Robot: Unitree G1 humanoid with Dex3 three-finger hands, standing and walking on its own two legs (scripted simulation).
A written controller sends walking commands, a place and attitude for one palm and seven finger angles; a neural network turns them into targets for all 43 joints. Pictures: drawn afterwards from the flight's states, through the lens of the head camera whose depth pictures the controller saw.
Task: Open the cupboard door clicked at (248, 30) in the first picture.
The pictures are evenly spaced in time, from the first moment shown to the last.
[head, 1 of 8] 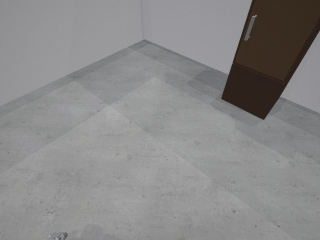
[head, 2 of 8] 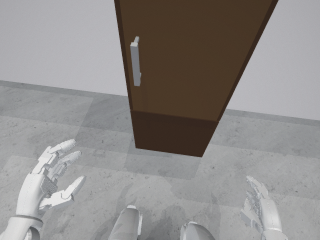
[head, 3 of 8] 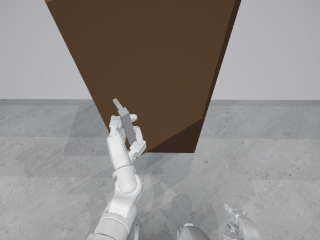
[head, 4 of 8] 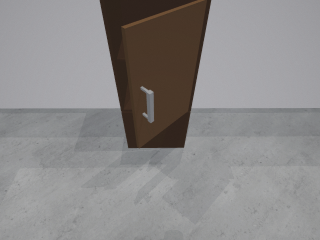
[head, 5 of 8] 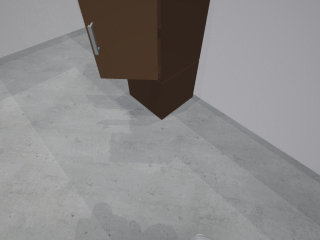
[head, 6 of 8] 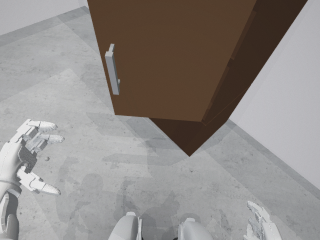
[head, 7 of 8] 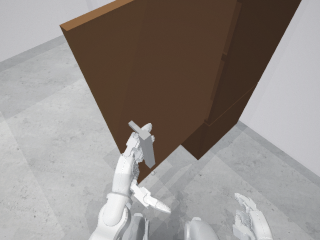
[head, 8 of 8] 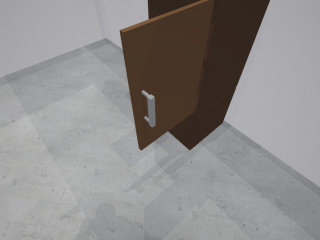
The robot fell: no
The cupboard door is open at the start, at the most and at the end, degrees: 0 92 90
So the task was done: yes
